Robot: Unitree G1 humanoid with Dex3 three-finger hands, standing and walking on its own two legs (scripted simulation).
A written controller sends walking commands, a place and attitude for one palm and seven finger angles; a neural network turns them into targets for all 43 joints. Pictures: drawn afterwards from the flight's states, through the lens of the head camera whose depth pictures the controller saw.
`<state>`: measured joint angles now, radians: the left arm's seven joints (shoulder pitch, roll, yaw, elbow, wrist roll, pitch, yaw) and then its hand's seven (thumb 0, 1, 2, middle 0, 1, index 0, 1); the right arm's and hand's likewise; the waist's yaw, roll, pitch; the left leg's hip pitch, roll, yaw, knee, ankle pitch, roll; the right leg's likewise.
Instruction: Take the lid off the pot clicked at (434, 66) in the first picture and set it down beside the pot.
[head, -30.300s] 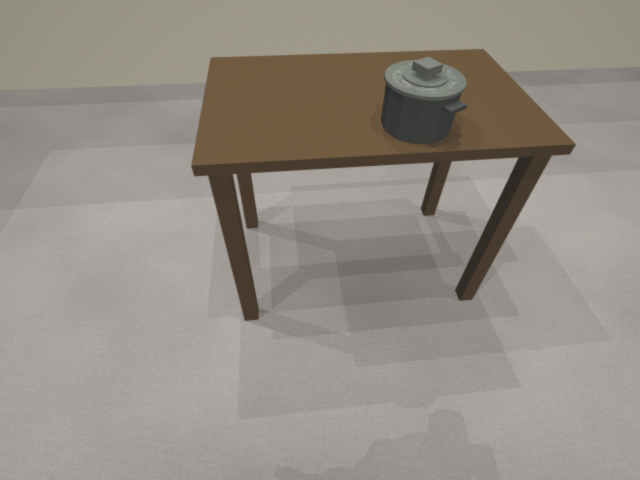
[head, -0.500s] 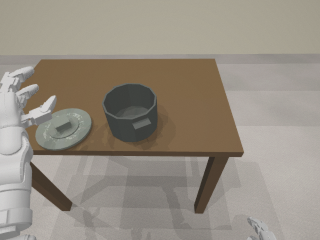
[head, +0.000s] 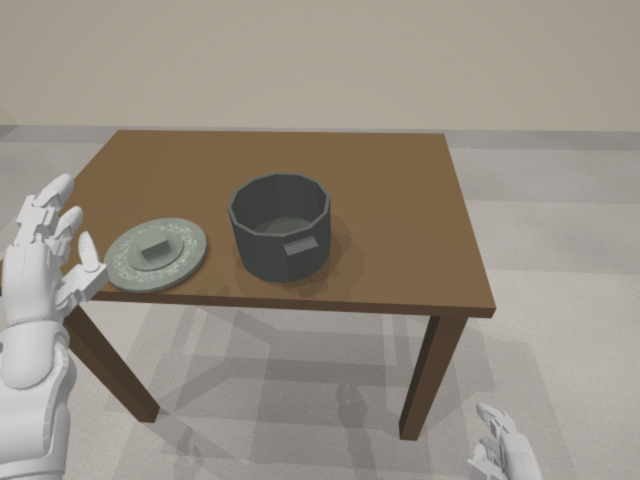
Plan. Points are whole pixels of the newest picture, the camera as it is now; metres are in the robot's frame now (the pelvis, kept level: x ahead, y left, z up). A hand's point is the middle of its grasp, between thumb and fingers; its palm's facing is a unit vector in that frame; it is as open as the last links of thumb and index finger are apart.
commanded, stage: draw the hand back to the body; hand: left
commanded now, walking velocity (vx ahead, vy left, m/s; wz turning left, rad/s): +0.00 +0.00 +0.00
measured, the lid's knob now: (151, 241) +0.50 +0.38 -0.02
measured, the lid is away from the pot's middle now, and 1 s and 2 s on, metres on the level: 0.25 0.25 0.25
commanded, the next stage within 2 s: step back with the hand held close in 0.64 s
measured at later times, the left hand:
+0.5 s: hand (63, 355) +0.18 +0.27 +0.15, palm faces +0.39 -0.86 -0.32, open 7.4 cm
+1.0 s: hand (55, 360) +0.18 +0.28 +0.15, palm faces +0.31 -0.85 -0.43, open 7.4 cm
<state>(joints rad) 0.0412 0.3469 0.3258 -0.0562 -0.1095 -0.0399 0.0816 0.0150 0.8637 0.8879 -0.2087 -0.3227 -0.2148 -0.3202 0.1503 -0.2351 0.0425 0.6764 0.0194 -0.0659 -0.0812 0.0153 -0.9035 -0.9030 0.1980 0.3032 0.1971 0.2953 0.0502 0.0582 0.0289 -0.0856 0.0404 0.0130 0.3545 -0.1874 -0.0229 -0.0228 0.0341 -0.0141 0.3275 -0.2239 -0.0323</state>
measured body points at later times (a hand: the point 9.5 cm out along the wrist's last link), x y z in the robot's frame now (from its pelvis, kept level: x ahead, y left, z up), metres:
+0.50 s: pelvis -0.01 +0.02 +0.00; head -0.04 +0.01 +0.45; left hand +0.15 +0.31 +0.17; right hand +0.19 -0.19 -0.08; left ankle +0.01 +0.14 -0.75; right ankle -0.02 -0.10 -0.75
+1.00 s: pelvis -0.01 +0.04 +0.00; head +0.00 +0.04 +0.45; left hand +0.16 +0.32 +0.17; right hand +0.17 -0.19 -0.08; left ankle +0.01 +0.14 -0.75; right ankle -0.02 -0.10 -0.75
